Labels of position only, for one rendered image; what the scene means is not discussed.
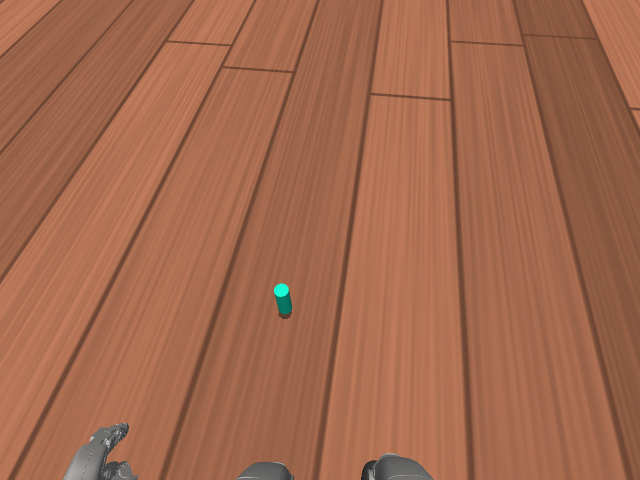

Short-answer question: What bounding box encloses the can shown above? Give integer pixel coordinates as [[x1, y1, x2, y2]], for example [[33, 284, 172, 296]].
[[274, 284, 292, 314]]

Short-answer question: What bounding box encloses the left robot hand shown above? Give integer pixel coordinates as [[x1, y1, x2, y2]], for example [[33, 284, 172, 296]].
[[63, 423, 138, 480]]

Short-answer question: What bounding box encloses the right robot foot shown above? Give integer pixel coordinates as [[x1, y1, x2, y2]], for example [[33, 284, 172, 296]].
[[361, 460, 377, 480]]

